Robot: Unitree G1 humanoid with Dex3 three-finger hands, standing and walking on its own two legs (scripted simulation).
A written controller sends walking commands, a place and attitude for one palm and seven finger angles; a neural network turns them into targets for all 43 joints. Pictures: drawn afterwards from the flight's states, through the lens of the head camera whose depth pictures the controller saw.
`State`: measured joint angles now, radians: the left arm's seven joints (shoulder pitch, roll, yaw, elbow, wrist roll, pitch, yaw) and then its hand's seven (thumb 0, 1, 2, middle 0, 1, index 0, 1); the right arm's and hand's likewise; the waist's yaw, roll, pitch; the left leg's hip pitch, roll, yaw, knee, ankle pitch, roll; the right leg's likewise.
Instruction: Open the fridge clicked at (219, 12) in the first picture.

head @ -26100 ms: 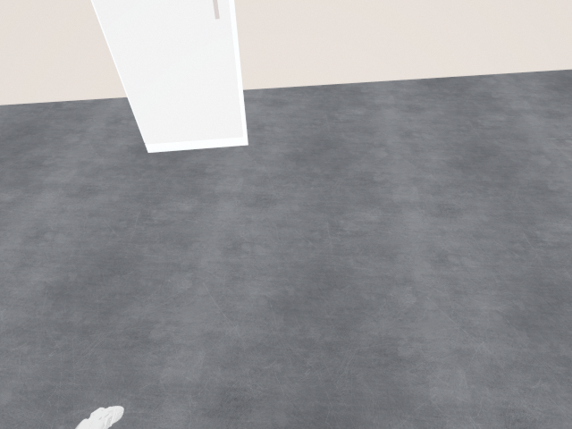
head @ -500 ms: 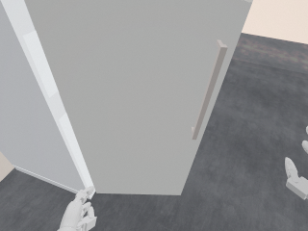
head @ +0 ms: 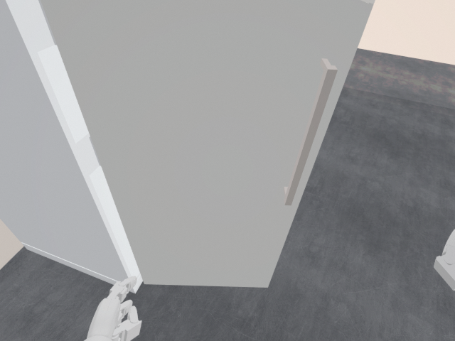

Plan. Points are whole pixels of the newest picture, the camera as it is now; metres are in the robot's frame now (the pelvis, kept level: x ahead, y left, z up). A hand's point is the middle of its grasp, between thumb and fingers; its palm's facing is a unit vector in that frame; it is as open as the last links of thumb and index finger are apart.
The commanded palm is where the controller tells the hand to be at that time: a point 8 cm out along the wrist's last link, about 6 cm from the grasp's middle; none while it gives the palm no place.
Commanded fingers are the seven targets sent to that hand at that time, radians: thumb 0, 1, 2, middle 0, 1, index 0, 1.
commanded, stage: step back with the hand held close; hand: right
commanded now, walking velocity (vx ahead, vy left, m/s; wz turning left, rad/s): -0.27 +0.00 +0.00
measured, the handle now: (303, 144) +0.48 -0.17 +0.12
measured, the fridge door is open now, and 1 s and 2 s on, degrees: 71 71 71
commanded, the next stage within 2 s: stop stepping back and stand still in 1.36 s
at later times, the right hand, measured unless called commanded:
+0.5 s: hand out of the picture +0.15 -0.28 +0.15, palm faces +0.42 +0.78 -0.47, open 7.4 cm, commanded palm +0.09 -0.32 +0.17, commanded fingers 0.00 -0.90 -0.90 0.20 0.30 0.20 0.30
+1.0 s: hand out of the picture +0.10 -0.28 +0.15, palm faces +0.40 +0.79 -0.45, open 7.4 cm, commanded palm +0.02 -0.32 +0.17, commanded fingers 0.00 -0.90 -0.90 0.20 0.30 0.20 0.30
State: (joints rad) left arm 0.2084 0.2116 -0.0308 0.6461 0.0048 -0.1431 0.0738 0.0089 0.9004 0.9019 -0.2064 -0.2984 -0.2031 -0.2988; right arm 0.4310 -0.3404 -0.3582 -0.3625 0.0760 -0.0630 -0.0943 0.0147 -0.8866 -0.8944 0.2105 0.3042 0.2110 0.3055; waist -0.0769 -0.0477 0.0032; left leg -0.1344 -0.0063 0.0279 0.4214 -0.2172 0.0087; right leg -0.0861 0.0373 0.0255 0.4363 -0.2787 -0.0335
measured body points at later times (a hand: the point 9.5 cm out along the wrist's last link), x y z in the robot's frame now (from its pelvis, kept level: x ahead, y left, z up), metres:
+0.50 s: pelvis -0.05 -0.02 -0.01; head -0.05 -0.02 +0.44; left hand +0.12 +0.23 -0.08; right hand +0.12 -0.32 +0.18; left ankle +0.01 +0.11 -0.74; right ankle -0.02 -0.10 -0.74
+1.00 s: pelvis -0.11 -0.02 -0.02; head -0.08 -0.05 +0.43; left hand +0.07 +0.22 -0.08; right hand +0.07 -0.32 +0.18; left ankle -0.03 +0.12 -0.74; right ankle -0.02 -0.10 -0.74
